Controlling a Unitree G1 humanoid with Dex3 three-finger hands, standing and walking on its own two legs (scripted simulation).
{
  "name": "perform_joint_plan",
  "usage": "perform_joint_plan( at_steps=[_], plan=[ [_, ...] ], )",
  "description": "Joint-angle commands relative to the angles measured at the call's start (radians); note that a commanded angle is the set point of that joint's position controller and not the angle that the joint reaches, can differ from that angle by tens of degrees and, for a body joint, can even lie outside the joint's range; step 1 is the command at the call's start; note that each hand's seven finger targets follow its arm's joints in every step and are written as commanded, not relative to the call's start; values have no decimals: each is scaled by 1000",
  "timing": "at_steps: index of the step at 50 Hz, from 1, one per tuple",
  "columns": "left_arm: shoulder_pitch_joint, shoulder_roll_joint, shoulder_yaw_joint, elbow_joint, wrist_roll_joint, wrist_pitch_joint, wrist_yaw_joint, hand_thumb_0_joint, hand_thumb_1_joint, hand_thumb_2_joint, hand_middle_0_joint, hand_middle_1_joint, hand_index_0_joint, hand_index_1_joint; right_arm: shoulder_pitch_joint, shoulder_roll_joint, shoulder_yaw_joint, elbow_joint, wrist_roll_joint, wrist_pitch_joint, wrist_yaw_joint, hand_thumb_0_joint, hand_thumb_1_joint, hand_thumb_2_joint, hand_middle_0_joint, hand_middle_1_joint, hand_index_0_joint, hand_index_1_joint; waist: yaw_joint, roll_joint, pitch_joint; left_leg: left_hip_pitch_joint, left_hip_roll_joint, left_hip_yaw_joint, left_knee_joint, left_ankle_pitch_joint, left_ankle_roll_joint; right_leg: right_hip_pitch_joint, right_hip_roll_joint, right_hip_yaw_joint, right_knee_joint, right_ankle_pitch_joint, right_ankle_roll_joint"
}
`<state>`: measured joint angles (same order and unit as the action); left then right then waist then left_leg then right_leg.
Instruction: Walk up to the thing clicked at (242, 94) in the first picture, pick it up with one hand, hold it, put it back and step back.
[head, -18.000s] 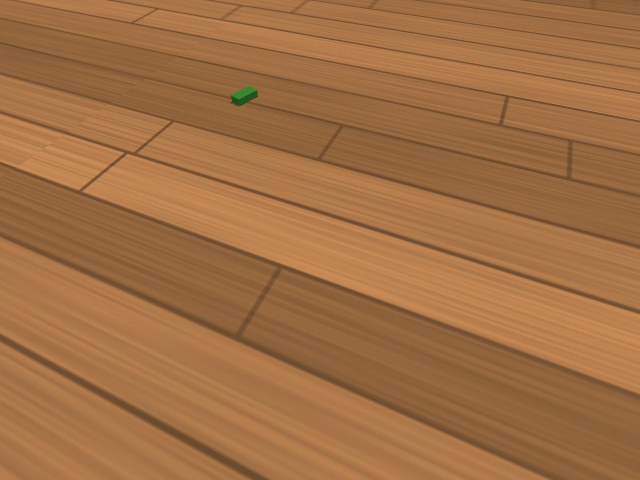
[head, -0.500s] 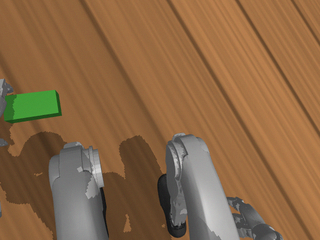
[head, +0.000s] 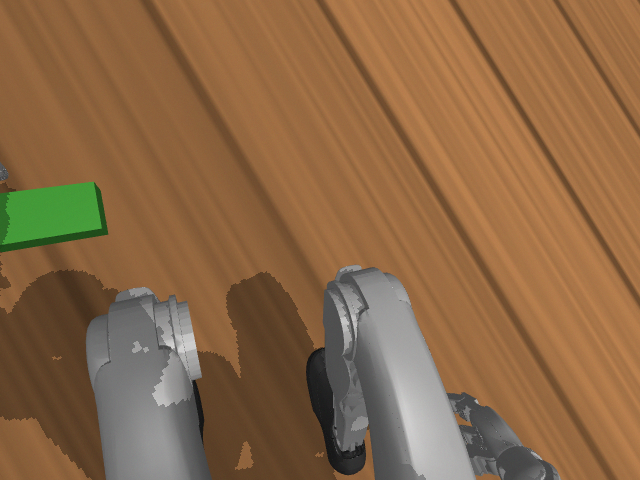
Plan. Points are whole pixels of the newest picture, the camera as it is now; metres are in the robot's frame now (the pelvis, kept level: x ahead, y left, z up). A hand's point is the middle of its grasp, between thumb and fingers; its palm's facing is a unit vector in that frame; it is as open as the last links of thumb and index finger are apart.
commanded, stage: rise first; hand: left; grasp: from above
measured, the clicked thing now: (48, 216) +0.45 +0.35 -0.29
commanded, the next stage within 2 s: approach in 1.02 s
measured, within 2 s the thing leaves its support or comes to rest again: neither
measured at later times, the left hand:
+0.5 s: hand out of the picture +0.40 +0.39 -0.18, palm faces -0.43 -0.11 -0.89, open 14.1 cm
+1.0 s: hand out of the picture +0.40 +0.39 -0.17, palm faces -0.45 -0.11 -0.88, open 14.1 cm
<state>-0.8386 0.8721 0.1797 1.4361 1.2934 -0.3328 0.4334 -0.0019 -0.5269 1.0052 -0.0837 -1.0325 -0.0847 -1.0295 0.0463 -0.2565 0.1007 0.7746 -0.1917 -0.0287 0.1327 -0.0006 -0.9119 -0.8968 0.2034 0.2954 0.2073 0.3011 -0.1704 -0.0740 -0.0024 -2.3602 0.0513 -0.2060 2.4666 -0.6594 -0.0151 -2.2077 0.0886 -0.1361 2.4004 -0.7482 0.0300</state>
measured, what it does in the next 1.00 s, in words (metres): stands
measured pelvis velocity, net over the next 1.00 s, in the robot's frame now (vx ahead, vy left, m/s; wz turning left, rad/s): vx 0.00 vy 0.00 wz -0.01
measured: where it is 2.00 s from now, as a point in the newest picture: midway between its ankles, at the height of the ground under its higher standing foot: (266, 443)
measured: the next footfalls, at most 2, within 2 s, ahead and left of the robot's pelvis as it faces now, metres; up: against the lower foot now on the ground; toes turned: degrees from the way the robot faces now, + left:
none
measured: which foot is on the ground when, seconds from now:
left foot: down 0.00-1.00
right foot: down 0.00-1.00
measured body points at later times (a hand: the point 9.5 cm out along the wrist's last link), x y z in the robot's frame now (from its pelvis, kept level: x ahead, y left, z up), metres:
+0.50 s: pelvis +0.00 +0.00 +0.00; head +0.24 +0.11 +0.37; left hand +0.42 +0.39 -0.13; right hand +0.10 -0.26 -0.10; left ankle +0.08 +0.14 -0.28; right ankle +0.09 -0.11 -0.28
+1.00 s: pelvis +0.00 +0.00 +0.00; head +0.23 +0.11 +0.37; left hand +0.42 +0.39 -0.12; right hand +0.10 -0.26 -0.10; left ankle +0.08 +0.14 -0.28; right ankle +0.09 -0.11 -0.28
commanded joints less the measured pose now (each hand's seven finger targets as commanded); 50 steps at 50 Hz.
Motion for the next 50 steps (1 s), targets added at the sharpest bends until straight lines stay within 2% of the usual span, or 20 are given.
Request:
perform_joint_plan(
  at_steps=[1,3,7,9,12,14,15,16,21,22,26,30,32,36,38,41,44,45,47,50],
  plan=[
    [-247,310,49,-119,-23,-4,32,0,-552,1004,-64,-1047,-68,-1043,164,-260,-69,-21,-2,0,-14,0,-904,-902,200,300,200,300,16,357,-649,550,-5,109,-219,152,36,235,23,-62,-255,246,-58],
    [-251,302,38,-107,-20,-5,30,0,-547,999,-64,-1054,-70,-1047,168,-262,-65,-17,-3,-1,-12,0,-905,-902,200,300,200,300,1,341,-640,544,-4,106,-213,155,39,235,25,-62,-258,250,-56],
    [-257,341,58,-124,-21,-6,23,0,-559,1008,-66,-1046,-67,-1045,170,-267,-62,-21,-6,-3,-13,0,-906,-903,199,300,200,300,15,372,-672,578,-2,104,-212,179,37,244,25,-64,-253,266,-55],
    [-279,341,57,-133,-26,-12,26,0,-554,1004,-65,-1045,-67,-1042,171,-266,-53,-25,-13,-2,-13,0,-904,-902,200,300,200,300,0,367,-647,542,-3,104,-211,159,37,251,25,-68,-256,256,-53],
    [-257,345,48,-96,-26,-9,16,0,-555,1005,-65,-1051,-68,-1047,164,-265,-52,-26,-6,-1,-15,0,-904,-901,200,300,200,300,8,362,-622,534,-4,103,-219,131,37,222,26,-68,-256,227,-59],
    [-251,329,39,-76,-29,-7,11,0,-554,1005,-62,-1054,-66,-1050,167,-270,-52,-26,-7,-4,-15,0,-903,-901,200,300,200,300,-3,341,-605,523,-2,99,-215,125,38,218,27,-71,-259,224,-57],
    [-275,352,50,-121,-28,-13,13,0,-552,1004,-68,-1049,-71,-1046,169,-272,-46,-27,-13,-2,-15,0,-903,-901,200,300,200,300,-1,365,-628,532,-3,101,-216,135,36,242,27,-71,-259,234,-56],
    [-249,344,44,-89,-26,-10,11,0,-549,999,-65,-1053,-70,-1047,169,-270,-51,-26,-9,-2,-16,0,-903,-901,200,300,200,300,5,353,-629,532,-3,100,-214,130,37,234,28,-69,-260,229,-57],
    [-261,351,50,-149,-29,-14,5,0,-563,1014,-67,-1040,-65,-1042,178,-272,-50,-23,-9,-4,-13,0,-902,-901,200,300,200,300,7,397,-666,590,-1,93,-215,187,33,236,26,-76,-241,268,-57],
    [-265,370,69,-175,-28,-17,8,0,-562,1013,-69,-1035,-66,-1037,175,-276,-53,-29,-11,-1,-13,0,-902,-901,200,300,200,300,14,417,-694,600,0,94,-214,201,31,251,27,-78,-239,280,-56],
    [-238,332,49,-152,-33,-10,3,0,-573,1017,-65,-1036,-61,-1040,176,-273,-55,-28,-8,2,-8,0,-905,-902,200,300,200,300,8,399,-661,595,1,92,-218,205,34,230,27,-80,-243,286,-55],
    [-251,333,45,-170,-36,-5,0,0,-575,1024,-69,-1030,-62,-1037,181,-272,-56,-32,-5,1,-8,0,-903,-901,200,300,200,300,4,387,-648,568,0,99,-214,192,37,250,25,-70,-261,284,-52],
    [-229,337,48,-164,-35,2,-2,0,-571,1022,-68,-1035,-63,-1040,176,-270,-59,-30,2,3,-9,0,-902,-901,200,300,200,300,19,382,-647,568,-1,101,-221,185,37,246,25,-67,-262,275,-54],
    [-268,320,33,-182,-46,1,-15,0,-572,1022,-67,-1029,-61,-1035,179,-270,-63,-36,7,1,-8,0,-901,-901,200,300,200,300,-2,383,-657,581,1,89,-229,173,34,234,24,-77,-253,264,-55],
    [-267,330,32,-170,-43,1,-21,0,-574,1023,-71,-1030,-64,-1037,173,-268,-63,-40,12,3,-9,0,-903,-902,200,300,200,300,5,374,-647,571,0,91,-230,155,35,228,24,-72,-259,249,-56],
    [-267,305,10,-115,-47,0,-26,0,-565,1015,-70,-1034,-67,-1037,172,-266,-55,-41,13,1,-12,0,-902,-901,200,300,200,300,-18,332,-585,513,-1,94,-226,112,38,217,24,-71,-271,219,-56],
    [-283,331,22,-115,-42,-6,-25,0,-560,1014,-71,-1037,-70,-1038,176,-269,-50,-41,13,-2,-16,0,-901,-900,200,300,200,300,-10,338,-583,517,-3,95,-230,107,36,223,23,-70,-272,208,-57],
    [-309,357,25,-150,-37,-13,-24,0,-551,1005,-73,-1042,-75,-1041,172,-268,-45,-42,12,-1,-17,0,-902,-900,200,300,200,300,-2,354,-620,527,-1,97,-224,117,36,238,26,-64,-275,219,-57],
    [-304,351,26,-126,-34,-17,-21,0,-552,1005,-73,-1040,-73,-1039,177,-271,-41,-42,9,-2,-17,0,-901,-900,200,300,200,300,-14,360,-615,532,-2,94,-223,130,34,241,24,-72,-264,230,-56],
    [-298,360,37,-139,-33,-21,-16,0,-560,1012,-73,-1030,-69,-1033,181,-271,-38,-40,7,-5,-17,0,-901,-901,200,300,200,300,-10,371,-637,557,-3,94,-216,157,36,246,23,-72,-258,249,-55]
  ],
)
